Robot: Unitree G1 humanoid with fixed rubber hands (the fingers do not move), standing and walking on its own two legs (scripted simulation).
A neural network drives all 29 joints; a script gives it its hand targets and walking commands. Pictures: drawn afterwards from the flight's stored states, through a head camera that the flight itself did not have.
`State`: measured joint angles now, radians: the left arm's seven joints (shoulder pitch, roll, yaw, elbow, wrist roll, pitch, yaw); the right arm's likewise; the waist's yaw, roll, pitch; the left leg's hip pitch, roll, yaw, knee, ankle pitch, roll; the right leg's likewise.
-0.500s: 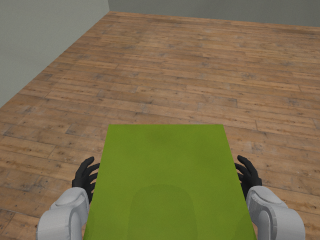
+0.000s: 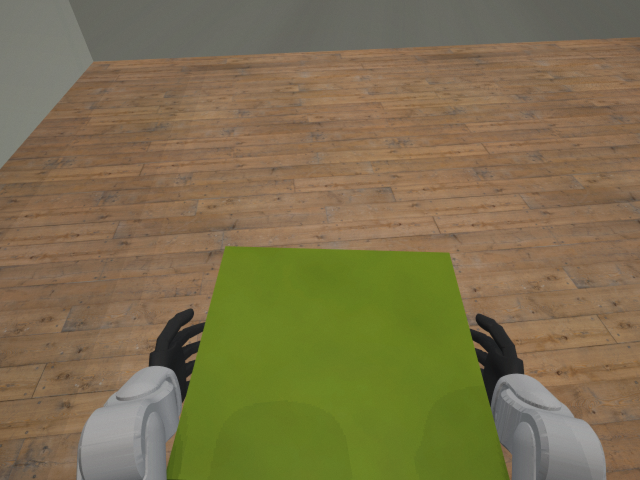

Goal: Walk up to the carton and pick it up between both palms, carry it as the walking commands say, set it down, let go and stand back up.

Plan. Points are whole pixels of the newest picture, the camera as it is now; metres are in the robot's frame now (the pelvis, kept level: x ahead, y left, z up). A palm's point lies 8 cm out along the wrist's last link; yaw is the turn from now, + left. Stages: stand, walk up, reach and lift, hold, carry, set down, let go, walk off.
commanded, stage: carry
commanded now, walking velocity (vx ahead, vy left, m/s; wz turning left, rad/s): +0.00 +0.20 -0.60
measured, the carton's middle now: (332, 393) +0.26 -0.01 +0.00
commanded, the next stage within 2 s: none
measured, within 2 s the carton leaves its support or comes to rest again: neither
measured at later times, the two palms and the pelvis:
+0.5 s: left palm (126, 344) +0.28 +0.23 +0.08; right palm (449, 442) +0.17 -0.11 +0.09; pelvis +0.00 +0.13 +0.01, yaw -18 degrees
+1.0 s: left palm (136, 301) +0.35 +0.24 +0.07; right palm out of the picture +0.14 -0.06 +0.09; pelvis +0.04 +0.23 +0.01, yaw -36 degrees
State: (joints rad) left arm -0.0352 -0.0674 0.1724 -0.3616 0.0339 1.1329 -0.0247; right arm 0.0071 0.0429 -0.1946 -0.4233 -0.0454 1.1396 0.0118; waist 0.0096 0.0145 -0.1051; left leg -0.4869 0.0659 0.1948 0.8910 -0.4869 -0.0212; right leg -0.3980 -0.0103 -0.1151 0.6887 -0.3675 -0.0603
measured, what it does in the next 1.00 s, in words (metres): steps to the left, turning right: left foot, then right foot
